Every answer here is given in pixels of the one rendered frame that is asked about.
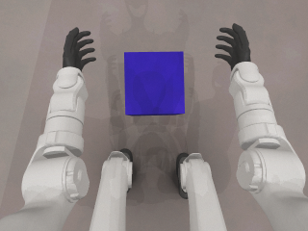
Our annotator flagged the left robot foot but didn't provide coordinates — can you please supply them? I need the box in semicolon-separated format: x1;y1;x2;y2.
119;148;133;193

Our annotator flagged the left robot thigh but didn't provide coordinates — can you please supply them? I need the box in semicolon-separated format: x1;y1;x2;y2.
89;157;133;231

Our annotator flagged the right robot forearm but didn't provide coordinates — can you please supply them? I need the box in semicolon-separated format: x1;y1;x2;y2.
228;62;306;186

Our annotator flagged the left robot forearm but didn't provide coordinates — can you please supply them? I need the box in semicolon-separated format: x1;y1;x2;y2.
21;66;89;200

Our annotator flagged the carton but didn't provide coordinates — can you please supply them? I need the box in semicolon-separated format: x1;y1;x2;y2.
124;51;185;116

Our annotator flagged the robot right hand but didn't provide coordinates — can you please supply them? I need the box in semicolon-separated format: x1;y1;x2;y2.
215;23;251;71

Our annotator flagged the left robot upper arm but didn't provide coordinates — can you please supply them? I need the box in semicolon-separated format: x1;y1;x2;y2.
0;155;90;231

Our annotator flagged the right robot upper arm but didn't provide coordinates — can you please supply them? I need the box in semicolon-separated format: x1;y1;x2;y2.
236;147;308;231

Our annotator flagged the robot left hand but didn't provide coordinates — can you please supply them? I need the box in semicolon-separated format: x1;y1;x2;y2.
63;27;96;72

